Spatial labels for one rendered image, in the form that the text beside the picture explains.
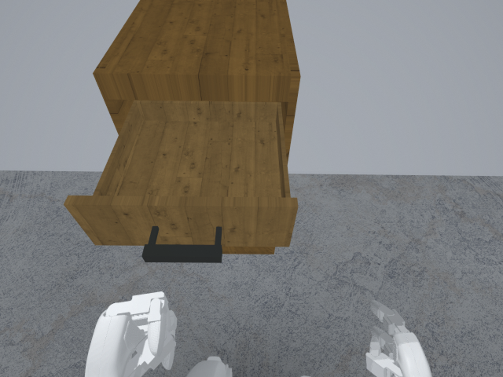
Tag drawer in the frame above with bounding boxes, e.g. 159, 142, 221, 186
64, 101, 298, 247

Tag robot left thigh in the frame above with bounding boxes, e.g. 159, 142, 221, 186
186, 361, 232, 377

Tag handle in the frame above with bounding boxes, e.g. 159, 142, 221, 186
142, 226, 222, 263

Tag cabinet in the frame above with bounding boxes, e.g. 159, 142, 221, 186
93, 0, 301, 254

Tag left robot hand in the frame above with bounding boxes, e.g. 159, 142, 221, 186
85, 291, 177, 377

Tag right robot hand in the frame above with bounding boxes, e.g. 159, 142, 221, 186
366, 300, 432, 377

